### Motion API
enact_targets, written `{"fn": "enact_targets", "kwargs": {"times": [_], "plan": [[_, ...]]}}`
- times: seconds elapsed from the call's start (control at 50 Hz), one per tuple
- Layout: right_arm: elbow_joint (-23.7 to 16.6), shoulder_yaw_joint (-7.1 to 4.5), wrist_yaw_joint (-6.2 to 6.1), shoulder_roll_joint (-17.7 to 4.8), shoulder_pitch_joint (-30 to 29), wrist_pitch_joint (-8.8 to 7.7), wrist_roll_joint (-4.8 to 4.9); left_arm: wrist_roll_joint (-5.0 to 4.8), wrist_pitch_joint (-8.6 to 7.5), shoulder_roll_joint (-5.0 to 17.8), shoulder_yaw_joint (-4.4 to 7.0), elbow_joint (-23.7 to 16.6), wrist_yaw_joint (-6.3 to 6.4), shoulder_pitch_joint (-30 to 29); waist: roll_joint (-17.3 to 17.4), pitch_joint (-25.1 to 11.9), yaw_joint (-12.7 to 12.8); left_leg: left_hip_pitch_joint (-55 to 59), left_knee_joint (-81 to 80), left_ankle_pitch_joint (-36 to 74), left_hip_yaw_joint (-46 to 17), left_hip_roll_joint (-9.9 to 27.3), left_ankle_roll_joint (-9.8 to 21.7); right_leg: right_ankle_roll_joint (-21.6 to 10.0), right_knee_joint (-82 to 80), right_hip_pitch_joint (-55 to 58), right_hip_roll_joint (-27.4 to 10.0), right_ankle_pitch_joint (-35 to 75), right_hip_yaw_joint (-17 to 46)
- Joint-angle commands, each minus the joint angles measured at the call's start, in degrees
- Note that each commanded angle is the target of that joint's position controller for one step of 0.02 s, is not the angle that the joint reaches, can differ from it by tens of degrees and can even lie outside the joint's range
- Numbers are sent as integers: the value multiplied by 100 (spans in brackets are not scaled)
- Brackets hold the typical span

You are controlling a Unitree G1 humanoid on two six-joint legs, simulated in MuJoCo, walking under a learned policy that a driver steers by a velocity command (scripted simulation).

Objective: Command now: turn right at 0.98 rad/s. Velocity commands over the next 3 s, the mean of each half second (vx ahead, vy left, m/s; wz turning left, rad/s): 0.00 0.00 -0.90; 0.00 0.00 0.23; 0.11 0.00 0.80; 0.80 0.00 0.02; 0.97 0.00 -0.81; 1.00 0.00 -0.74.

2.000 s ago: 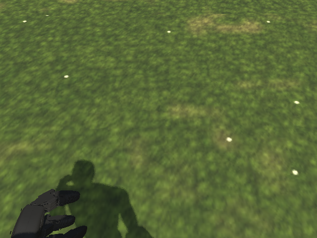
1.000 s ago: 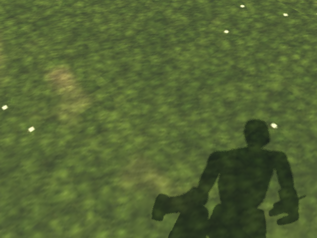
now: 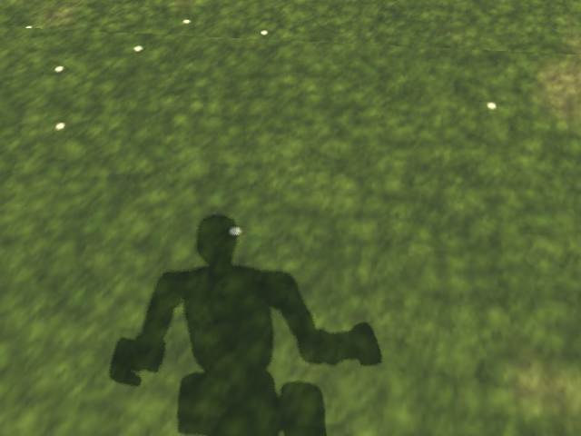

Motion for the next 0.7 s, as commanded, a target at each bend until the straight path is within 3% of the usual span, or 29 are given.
{"fn": "enact_targets", "kwargs": {"times": [0.02, 0.06, 0.08, 0.1, 0.12, 0.14, 0.16, 0.18, 0.2, 0.24, 0.32, 0.36, 0.42, 0.46, 0.48, 0.5, 0.52, 0.54, 0.56, 0.58, 0.6, 0.64, 0.66, 0.7], "plan": [[-438, -109, -58, -549, 4, -137, 61, 5, -77, 1013, 299, -376, -27, -128, -801, -696, -69, 335, -717, -57, -42, -195, 110, -726, -498, 662, -1385, 2065, 2000], [-348, -123, -145, -584, 388, -185, 55, -69, -105, 924, 272, -428, -28, -459, -758, -653, -388, 1374, -2021, 504, -53, -138, 170, -332, -320, 114, -1051, 1476, 2002], [-326, -184, -216, -853, 526, -222, 9, -120, -139, 671, 199, -459, -11, -400, -255, -742, -392, 2101, -2811, 579, -598, 588, 326, -1, 151, -434, -676, 337, 1617], [-471, -266, -249, -1386, 253, -186, -36, -144, -164, 149, 75, -488, 12, 92, 1185, -909, -61, 2777, -3220, 597, -2177, 2221, 861, 357, 1519, -1326, 212, -1840, 266], [-510, -267, -196, -1324, 92, -132, -79, 110, -138, 757, 206, -408, 43, 106, 1098, -756, -112, 2068, -3166, 1236, -2560, 2668, 1386, 453, 2579, -1594, 157, -2123, -482], [-540, -173, -166, -918, 40, -109, -63, 153, -110, 967, 284, -343, 7, -25, 772, -620, -80, 1811, -3021, 1726, -1987, 2483, 1485, 473, 3224, -1483, -240, -1783, -586], [-564, -93, -142, -632, -174, -99, -33, 139, -77, 892, 279, -236, -54, 29, 617, -460, -11, 1557, -2924, 1986, -1268, 2065, 1382, 486, 3615, -1389, -346, -1427, -668], [-608, -62, -146, -556, -350, -92, -43, 91, -33, 803, 262, -161, -122, 145, 691, -445, 61, 1532, -2865, 2091, -709, 1733, 1247, 526, 3934, -1368, -395, -1140, -777], [-634, -59, -184, -556, -406, -97, -57, 30, 3, 751, 241, -109, -191, 250, 874, -443, 63, 1618, -2801, 2338, -318, 1563, 1213, 592, 4148, -1453, -442, -974, -927], [-593, -82, -191, -573, -153, -113, -80, -35, 30, 648, 174, -133, -246, 61, 889, -445, -110, 1919, -2736, 2572, 77, 1531, 1206, 710, 3923, -1608, -569, -875, -1155], [-422, -206, -148, -741, 397, -144, -90, -30, 78, 426, 69, -341, -308, -484, 976, -504, -427, 2528, -2630, 2887, 330, 1928, 1310, 780, 3057, -1719, -870, -1061, -1376], [-387, -251, -82, -798, 431, -165, -101, -40, 86, 310, 13, -417, -339, -596, 1038, -584, -452, 2383, -2507, 3065, 571, 1991, 1287, 707, 2446, -1259, -943, -1228, -1474], [-307, -309, 39, -920, 396, -181, -95, -89, 57, 242, -35, -414, -297, -509, 1245, -753, -397, 2053, -2199, 3344, 832, 1962, 1189, 509, 1516, -370, -719, -1378, -1769], [-246, -330, 85, -989, 396, -152, -19, -70, 23, 225, -45, -363, -244, -370, 1270, -760, -299, 1994, -1872, 3379, 853, 1970, 1081, 374, 680, -4, -615, -1094, -1846], [-220, -326, 94, -978, 321, -115, 69, -3, -23, 187, -57, -265, -201, -132, 1098, -763, -101, 1768, -1503, 3233, 1016, 1870, 891, 288, -194, 469, -540, -484, -1884], [-124, -309, 116, -893, 536, -86, 109, 102, -101, 330, -43, -178, -126, 43, 586, -792, -11, 1278, -994, 2639, 1233, 1733, 549, 225, -1026, 1116, -656, 300, -1533], [-228, -195, 158, -450, 842, -31, 21, 168, -199, 847, 29, -217, -51, 192, -1009, -923, -117, 0, 368, -11, 1597, 1217, 136, -22, -1404, 1992, -2220, 1365, 425], [-482, -111, 70, -287, 534, 95, -33, 18, -236, 1412, 169, -279, -27, 237, -1698, -826, 50, -591, 1064, -1561, 1144, 539, -13, -965, -1123, 1348, -3202, 3035, 1276], [-367, -183, 40, -575, 375, 171, -10, -36, -249, 972, 72, -205, -18, 343, -945, -825, 177, -512, 1559, -1399, 675, 704, -12, -1172, -918, 1430, -2929, 3569, 724], [-290, -166, 59, -483, 390, 179, 70, -28, -248, 670, -61, -178, 18, 7, -978, -590, -15, -478, 1633, -1052, 557, 687, 18, -1097, -952, 1176, -2589, 3314, 279], [-81, -158, 89, -482, 582, 146, 108, 4, -239, 306, -196, -195, 65, -473, -830, -496, -256, -244, 1322, -586, 476, 780, 24, -817, -1090, 1045, -2199, 2877, -237], [301, -151, 155, -481, 1000, 147, 20, 30, -310, -147, -406, -163, 186, -757, -926, -646, -380, 368, 1023, -75, 580, 631, -13, -609, -1128, 1033, -1873, 3303, -883], [385, -139, 184, -438, 1058, 161, 50, 66, -345, -174, -444, -111, 217, -709, -805, -657, -358, 576, 825, -53, 494, 509, -23, -561, -1138, 1010, -1897, 3244, -1066], [362, -182, 217, -526, 908, 179, 86, 76, -345, 212, -327, 6, 266, -542, -761, -477, -228, 427, 711, -144, 488, 352, 3, -592, -1084, 1129, -2032, 2868, -1107]]}}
